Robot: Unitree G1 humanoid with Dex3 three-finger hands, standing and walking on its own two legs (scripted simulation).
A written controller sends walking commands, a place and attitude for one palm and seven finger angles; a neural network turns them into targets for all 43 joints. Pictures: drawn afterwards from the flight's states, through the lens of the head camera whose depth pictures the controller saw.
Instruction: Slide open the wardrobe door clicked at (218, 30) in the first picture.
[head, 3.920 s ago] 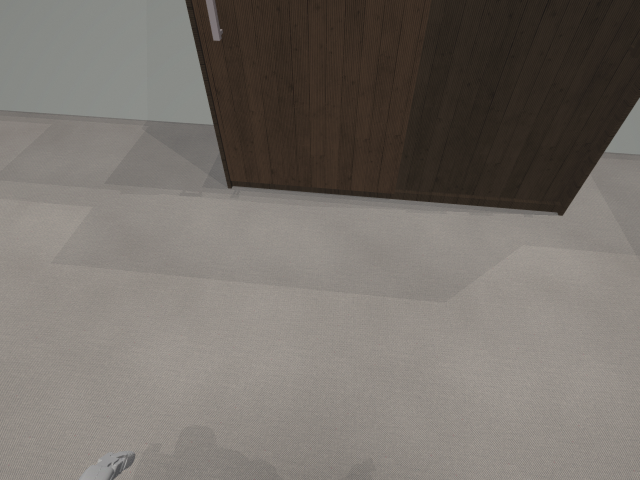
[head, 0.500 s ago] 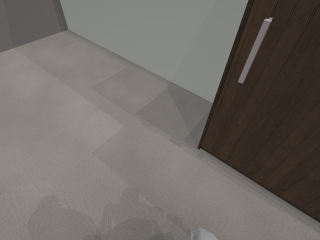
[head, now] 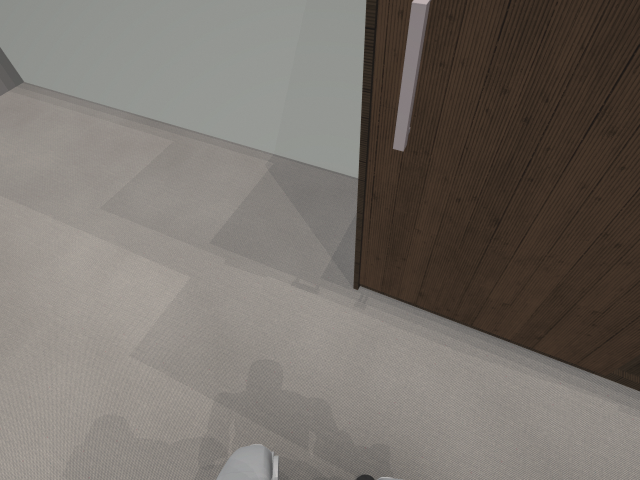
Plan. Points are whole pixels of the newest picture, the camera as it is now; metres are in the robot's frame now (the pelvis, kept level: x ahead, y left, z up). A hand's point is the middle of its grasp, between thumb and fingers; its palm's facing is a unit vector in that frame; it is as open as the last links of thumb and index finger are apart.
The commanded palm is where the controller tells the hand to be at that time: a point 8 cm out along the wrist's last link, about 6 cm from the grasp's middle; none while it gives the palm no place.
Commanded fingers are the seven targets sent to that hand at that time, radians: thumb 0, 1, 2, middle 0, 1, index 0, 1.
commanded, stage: turn to face it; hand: left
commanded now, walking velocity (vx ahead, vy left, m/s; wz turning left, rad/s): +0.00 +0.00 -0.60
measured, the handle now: (412, 79) +0.75 -0.13 +0.09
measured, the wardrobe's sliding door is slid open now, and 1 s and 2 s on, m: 0.00 0.00 0.00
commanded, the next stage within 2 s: take the last steps up to it in 0.52 s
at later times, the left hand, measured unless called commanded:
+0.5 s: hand out of the picture +0.11 +0.26 -0.17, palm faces -0.20 -0.95 -0.24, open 7.4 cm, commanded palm none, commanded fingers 0.00 0.90 0.90 -0.20 -0.30 -0.20 -0.30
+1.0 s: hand out of the picture +0.11 +0.18 -0.16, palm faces -0.33 -0.92 -0.22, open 7.3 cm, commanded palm none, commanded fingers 0.00 0.90 0.90 -0.20 -0.30 -0.20 -0.30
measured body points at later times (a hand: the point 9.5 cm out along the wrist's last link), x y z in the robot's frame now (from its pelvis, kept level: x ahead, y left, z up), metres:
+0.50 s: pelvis +0.00 +0.06 +0.01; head +0.03 +0.07 +0.46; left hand +0.12 +0.31 -0.15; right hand +0.01 -0.19 -0.13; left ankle +0.01 +0.16 -0.73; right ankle -0.04 -0.08 -0.66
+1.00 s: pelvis +0.02 +0.01 +0.01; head +0.02 +0.00 +0.46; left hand +0.12 +0.23 -0.14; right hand -0.05 -0.22 -0.15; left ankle +0.11 +0.13 -0.69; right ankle -0.06 -0.06 -0.73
